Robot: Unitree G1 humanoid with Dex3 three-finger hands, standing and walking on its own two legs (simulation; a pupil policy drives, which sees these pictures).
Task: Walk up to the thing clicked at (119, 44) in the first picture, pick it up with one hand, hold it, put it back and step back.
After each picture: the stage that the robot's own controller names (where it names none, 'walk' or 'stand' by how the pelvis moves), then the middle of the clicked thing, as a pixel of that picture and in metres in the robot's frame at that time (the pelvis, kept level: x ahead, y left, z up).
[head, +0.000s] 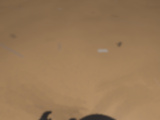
stand; (119, 44) +1.92 -0.67 -0.72
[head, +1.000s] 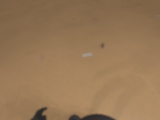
walk; (102, 45) +1.87 -0.13 -0.69
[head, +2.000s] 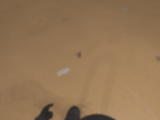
walk; (79, 55) +1.29 +0.33 -0.71
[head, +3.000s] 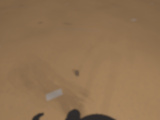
walk; (77, 73) +0.84 +0.27 -0.71
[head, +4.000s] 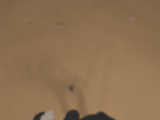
walk; (71, 88) +0.52 +0.26 -0.70
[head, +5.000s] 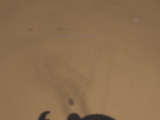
stand; (71, 102) +0.34 +0.25 -0.70
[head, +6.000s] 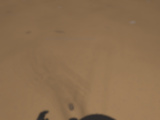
stand; (71, 107) +0.30 +0.23 -0.72
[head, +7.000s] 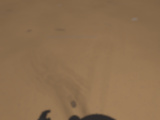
stand; (73, 104) +0.32 +0.21 -0.72
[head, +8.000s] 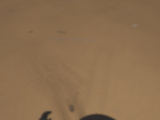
stand; (71, 108) +0.30 +0.21 -0.73
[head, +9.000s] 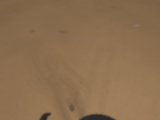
stand; (71, 108) +0.30 +0.21 -0.73
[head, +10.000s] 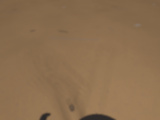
stand; (71, 108) +0.30 +0.21 -0.73
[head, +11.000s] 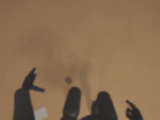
go down; (68, 80) +0.35 +0.22 -0.50
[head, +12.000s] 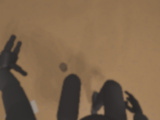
go down; (63, 67) +0.40 +0.25 -0.32
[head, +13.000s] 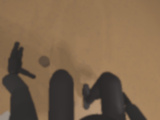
close in; (44, 62) +0.38 +0.28 -0.24
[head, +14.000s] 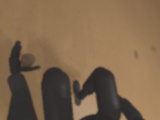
close; (27, 61) +0.37 +0.29 -0.22
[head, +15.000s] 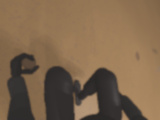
lift; (29, 64) +0.34 +0.29 -0.22
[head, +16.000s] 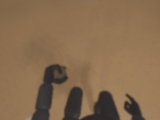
lift; (61, 75) +0.31 +0.21 -0.01
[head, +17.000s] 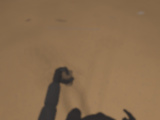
hold; (67, 78) +0.32 +0.18 +0.00
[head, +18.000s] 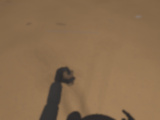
hold; (69, 78) +0.33 +0.17 +0.00
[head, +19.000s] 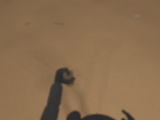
crouch; (68, 78) +0.33 +0.17 -0.01
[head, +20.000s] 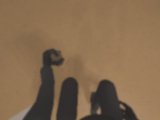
crouch; (57, 59) +0.43 +0.23 -0.10
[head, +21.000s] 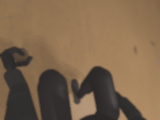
lower; (22, 58) +0.40 +0.30 -0.23
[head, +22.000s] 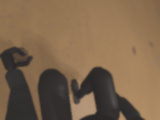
lower; (22, 57) +0.39 +0.30 -0.23
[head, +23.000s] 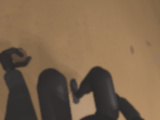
lower; (20, 58) +0.39 +0.31 -0.22
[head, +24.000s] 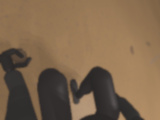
lower; (20, 59) +0.39 +0.31 -0.22
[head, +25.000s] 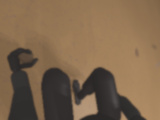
open; (26, 58) +0.38 +0.30 -0.22
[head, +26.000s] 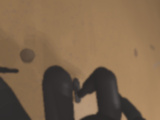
rise; (27, 56) +0.38 +0.30 -0.22
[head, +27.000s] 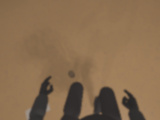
walk; (71, 74) +0.40 +0.22 -0.46
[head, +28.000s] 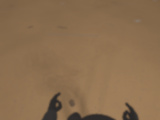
stand; (72, 103) +0.34 +0.20 -0.67
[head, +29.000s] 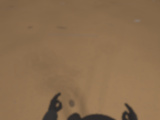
stand; (71, 103) +0.33 +0.20 -0.67
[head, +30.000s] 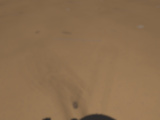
stand; (75, 105) +0.35 +0.19 -0.72
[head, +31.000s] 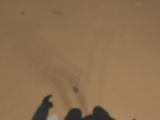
walk; (75, 90) +0.39 +0.15 -0.71
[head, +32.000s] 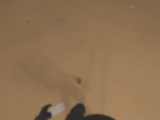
walk; (79, 80) +0.60 +0.20 -0.70
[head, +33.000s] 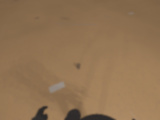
stand; (78, 66) +0.93 +0.24 -0.70
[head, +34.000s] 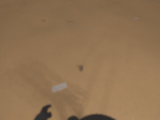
stand; (81, 68) +0.96 +0.18 -0.72
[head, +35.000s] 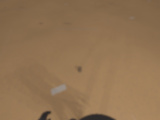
stand; (79, 69) +0.96 +0.22 -0.73
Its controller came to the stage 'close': yes
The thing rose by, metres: 0.70
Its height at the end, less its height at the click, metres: +0.00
